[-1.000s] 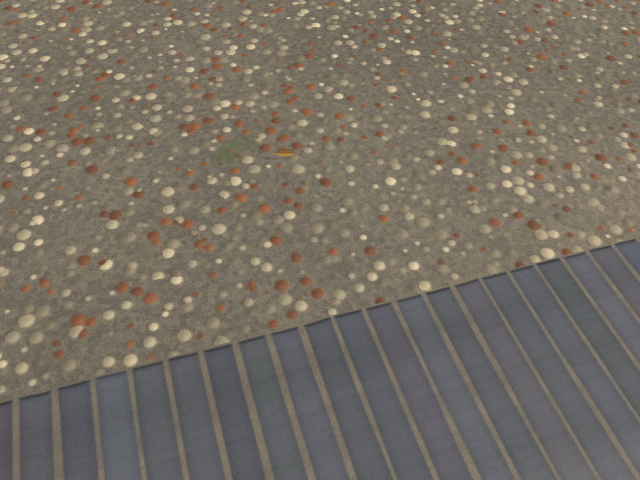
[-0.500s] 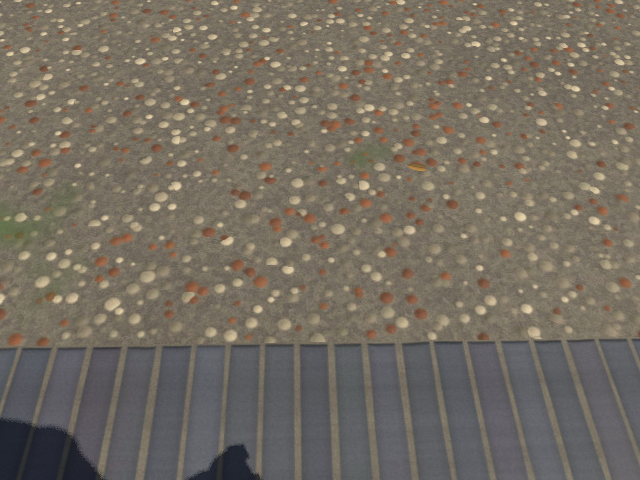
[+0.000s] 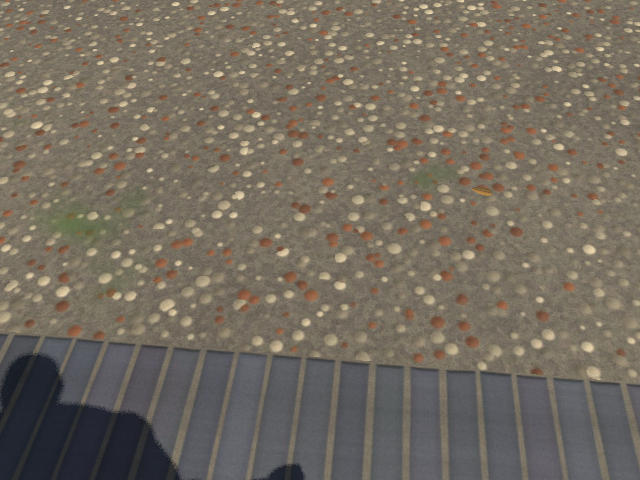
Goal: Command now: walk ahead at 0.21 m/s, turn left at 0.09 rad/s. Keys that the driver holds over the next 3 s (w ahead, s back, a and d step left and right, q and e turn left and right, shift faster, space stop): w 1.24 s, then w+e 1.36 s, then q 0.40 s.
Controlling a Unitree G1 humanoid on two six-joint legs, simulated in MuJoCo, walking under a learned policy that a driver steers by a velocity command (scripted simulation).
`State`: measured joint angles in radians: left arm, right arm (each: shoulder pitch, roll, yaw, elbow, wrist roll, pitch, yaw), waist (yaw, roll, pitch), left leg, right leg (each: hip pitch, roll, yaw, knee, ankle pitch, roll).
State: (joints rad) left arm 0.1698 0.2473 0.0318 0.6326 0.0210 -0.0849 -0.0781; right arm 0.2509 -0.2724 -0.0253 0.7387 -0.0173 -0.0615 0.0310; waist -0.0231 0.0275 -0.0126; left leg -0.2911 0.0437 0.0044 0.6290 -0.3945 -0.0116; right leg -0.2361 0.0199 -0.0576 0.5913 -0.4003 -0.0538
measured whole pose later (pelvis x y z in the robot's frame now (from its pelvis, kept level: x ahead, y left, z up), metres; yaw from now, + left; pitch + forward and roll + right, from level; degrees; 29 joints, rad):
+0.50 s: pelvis +0.18 +0.05 +0.01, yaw +0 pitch +3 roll +1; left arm 0.09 0.22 0.01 0.72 0.06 -0.06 -0.08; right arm 0.50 -0.21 0.01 0.84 -0.07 -0.10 0.06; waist -0.08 -0.01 -0.04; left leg 0.10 -0.04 0.04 0.17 -0.32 0.04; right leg -0.64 -0.05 -0.02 0.70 -0.08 -0.03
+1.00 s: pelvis +0.46 +0.01 +0.02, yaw +0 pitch +3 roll -2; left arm 0.47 0.17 0.00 0.94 0.07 -0.12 -0.07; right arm 0.08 -0.21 0.01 0.78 -0.08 -0.05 0.06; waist 0.10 0.03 -0.03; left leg -0.72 0.09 -0.03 0.70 0.06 0.02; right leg -0.07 0.08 -0.04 0.26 -0.24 -0.07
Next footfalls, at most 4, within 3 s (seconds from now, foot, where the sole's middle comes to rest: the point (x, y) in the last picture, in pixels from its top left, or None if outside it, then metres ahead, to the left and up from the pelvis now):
0.60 right None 0.43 -0.07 -0.76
1.14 left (268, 391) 0.70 0.15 -0.76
1.74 right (373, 299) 1.04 -0.12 -0.91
2.14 left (313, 233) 1.30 0.04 -0.91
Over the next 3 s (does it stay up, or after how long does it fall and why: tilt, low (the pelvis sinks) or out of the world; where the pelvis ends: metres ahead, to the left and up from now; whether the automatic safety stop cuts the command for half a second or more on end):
stays up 1.36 -0.26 -0.13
